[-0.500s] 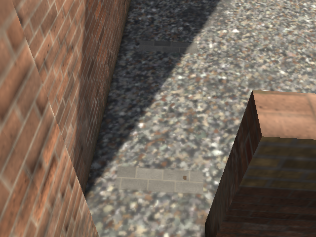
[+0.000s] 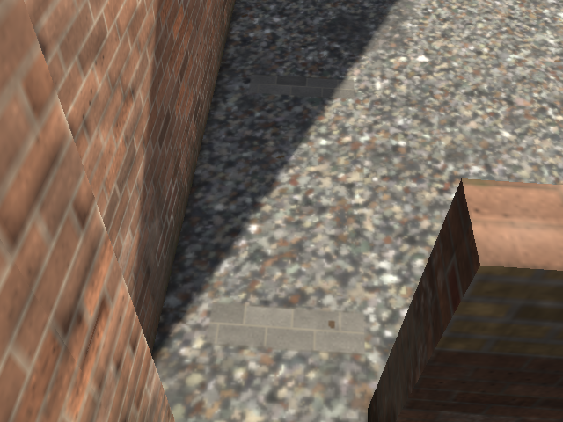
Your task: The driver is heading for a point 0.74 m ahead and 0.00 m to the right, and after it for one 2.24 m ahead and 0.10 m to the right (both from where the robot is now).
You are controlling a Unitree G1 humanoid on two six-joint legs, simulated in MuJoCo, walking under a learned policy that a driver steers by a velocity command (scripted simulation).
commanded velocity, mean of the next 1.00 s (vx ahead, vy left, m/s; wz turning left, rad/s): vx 0.25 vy -0.05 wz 0.00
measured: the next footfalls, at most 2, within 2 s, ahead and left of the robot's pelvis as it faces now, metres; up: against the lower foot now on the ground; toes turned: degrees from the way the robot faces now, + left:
right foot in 0.40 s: +0.17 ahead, -0.11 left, -0.22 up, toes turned +0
left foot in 0.62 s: +0.22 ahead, +0.10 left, -0.22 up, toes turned -1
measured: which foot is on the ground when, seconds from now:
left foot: down 0.00-0.36, up 0.38-0.60, down 0.62-0.80, up 0.82-0.94, down 0.96-1.00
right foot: down 0.00-0.08, up 0.10-0.38, down 0.40-1.00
